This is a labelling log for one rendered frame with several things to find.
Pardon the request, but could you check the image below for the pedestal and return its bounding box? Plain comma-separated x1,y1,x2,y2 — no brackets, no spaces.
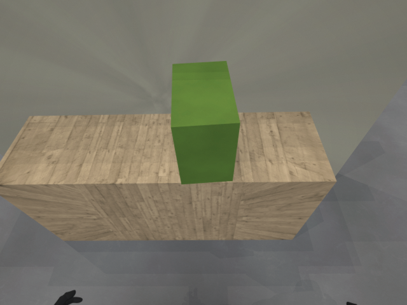
0,111,337,241

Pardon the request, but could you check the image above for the carton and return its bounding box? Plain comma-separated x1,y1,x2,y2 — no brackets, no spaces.
171,61,240,184

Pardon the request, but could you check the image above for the left robot hand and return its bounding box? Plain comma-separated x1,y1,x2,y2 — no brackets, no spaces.
54,290,83,305

